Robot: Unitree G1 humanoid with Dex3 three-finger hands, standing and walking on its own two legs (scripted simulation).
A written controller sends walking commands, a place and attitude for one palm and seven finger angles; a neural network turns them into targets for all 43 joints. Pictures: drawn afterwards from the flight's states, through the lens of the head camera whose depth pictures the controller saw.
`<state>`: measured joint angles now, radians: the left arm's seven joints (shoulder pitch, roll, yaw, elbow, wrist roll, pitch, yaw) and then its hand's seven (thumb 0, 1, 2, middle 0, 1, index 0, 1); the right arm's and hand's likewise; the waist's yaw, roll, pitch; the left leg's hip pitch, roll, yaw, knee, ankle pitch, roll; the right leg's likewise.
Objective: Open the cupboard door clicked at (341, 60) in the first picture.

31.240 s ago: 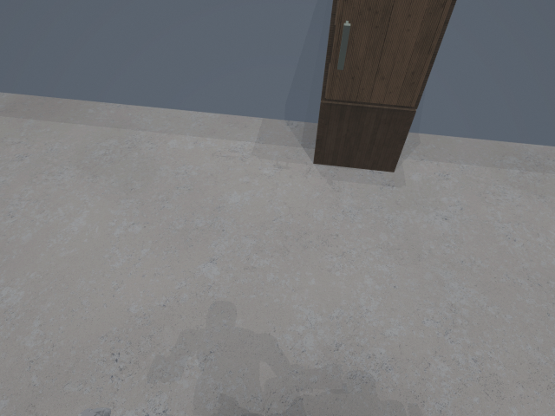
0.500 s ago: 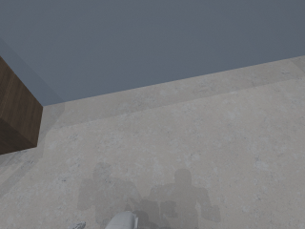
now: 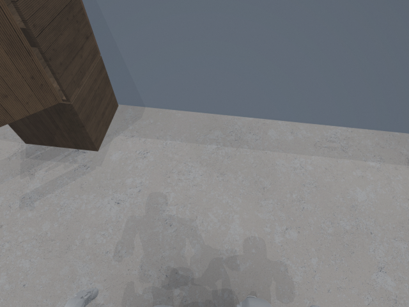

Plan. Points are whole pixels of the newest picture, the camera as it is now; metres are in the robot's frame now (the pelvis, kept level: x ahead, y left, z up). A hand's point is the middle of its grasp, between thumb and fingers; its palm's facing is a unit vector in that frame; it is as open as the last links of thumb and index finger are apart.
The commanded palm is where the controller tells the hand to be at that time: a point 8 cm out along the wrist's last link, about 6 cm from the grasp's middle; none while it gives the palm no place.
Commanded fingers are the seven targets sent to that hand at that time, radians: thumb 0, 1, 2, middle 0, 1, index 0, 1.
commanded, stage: turn to face it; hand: left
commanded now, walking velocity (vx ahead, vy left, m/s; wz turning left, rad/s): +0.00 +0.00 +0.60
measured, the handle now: out of the picture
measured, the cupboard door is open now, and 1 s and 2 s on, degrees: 45 45 45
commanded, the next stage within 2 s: take the last steps up to it in 1.04 s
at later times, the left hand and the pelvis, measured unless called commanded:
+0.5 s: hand out of the picture -0.01 +0.20 -0.19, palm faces +0.36 -0.91 -0.21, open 7.4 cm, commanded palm none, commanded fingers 0.00 0.90 0.90 -0.20 -0.30 -0.20 -0.30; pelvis +0.01 -0.01 -0.02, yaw +20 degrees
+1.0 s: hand out of the picture +0.02 +0.17 -0.15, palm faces +0.53 -0.81 -0.27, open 7.4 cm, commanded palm none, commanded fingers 0.00 0.90 0.90 -0.20 -0.30 -0.20 -0.30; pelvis +0.05 -0.05 +0.00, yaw +33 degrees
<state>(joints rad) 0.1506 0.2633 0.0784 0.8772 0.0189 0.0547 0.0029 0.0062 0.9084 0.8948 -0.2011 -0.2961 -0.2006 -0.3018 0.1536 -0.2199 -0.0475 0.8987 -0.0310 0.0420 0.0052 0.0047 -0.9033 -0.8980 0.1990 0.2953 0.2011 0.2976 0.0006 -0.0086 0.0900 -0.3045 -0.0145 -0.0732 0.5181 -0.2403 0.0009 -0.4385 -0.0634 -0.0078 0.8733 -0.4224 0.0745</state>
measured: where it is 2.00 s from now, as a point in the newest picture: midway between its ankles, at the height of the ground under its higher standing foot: outside the picture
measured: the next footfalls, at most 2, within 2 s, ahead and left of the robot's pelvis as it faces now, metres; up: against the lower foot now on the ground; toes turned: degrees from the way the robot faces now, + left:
right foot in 0.08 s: +0.05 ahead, -0.14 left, +0.00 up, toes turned +1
left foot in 0.46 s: +0.02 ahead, +0.10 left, +0.00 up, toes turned +23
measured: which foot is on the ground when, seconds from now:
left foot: down 0.00-0.08, up 0.10-0.44, down 0.46-0.88, up 0.90-1.00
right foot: up 0.00-0.06, down 0.08-0.46, up 0.48-0.86, down 0.88-1.00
